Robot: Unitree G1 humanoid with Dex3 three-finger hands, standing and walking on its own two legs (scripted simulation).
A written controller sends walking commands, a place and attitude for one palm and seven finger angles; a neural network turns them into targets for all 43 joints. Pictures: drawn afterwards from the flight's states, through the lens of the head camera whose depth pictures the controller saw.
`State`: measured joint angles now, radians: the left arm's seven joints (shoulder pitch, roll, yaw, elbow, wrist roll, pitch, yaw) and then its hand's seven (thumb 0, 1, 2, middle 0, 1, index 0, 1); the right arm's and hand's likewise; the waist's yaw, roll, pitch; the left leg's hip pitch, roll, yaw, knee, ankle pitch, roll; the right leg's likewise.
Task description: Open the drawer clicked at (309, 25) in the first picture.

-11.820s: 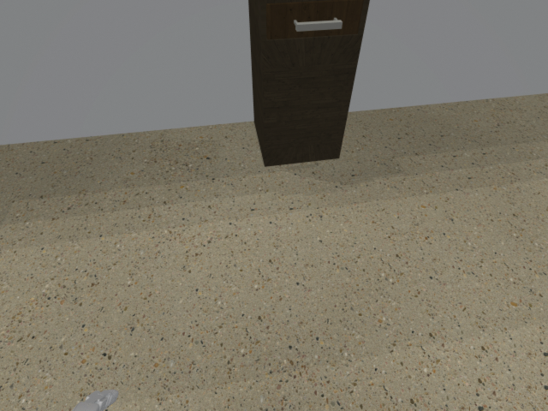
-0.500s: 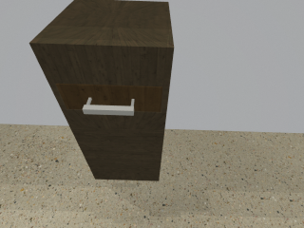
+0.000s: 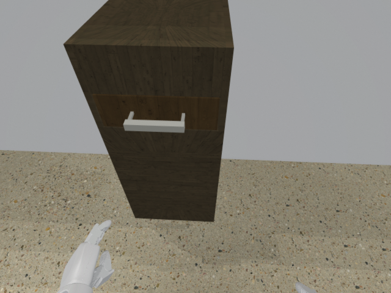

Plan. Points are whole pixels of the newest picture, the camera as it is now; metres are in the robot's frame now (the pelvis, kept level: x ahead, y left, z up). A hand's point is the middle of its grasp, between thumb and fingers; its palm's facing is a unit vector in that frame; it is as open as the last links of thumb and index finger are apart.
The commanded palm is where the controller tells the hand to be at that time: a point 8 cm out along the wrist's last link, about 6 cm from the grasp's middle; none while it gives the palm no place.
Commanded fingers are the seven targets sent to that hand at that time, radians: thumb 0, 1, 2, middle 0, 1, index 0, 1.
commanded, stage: raise the hand with hooked fingers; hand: left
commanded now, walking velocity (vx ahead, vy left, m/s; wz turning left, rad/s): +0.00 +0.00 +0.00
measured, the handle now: (155, 120) +0.60 +0.16 +0.00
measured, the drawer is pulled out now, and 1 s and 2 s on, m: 0.00 0.00 0.00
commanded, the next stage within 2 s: move the hooked fingers above the handle in 1.72 s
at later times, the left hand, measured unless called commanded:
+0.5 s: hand (97, 237) +0.23 +0.22 +0.00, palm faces +0.19 -0.09 -0.98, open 10.1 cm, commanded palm +0.20 +0.21 +0.05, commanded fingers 0.00 0.08 0.55 -0.26 -0.82 -0.26 -0.82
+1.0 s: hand (104, 173) +0.35 +0.23 +0.06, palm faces +0.08 -0.11 -0.99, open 13.0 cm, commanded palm +0.32 +0.22 +0.12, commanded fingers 0.00 -0.50 0.30 -0.30 -1.20 -0.30 -1.20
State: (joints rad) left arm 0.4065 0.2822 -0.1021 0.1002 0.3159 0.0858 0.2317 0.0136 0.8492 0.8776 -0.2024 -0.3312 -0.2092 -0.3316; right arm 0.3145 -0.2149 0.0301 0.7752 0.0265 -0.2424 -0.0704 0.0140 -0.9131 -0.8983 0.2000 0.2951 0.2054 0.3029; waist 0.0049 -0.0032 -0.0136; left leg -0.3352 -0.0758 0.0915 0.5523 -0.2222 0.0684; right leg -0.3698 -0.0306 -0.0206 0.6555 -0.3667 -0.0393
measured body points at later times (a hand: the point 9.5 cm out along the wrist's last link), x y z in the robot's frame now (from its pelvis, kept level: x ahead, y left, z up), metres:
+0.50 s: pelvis -0.01 -0.02 -0.04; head -0.01 -0.04 +0.41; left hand +0.21 +0.22 +0.05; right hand +0.22 -0.22 -0.11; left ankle +0.04 +0.06 -0.73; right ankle +0.04 -0.11 -0.73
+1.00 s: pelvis +0.08 -0.01 +0.00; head +0.11 -0.04 +0.45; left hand +0.34 +0.23 +0.11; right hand +0.28 -0.24 -0.11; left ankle +0.05 +0.06 -0.73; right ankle +0.04 -0.11 -0.73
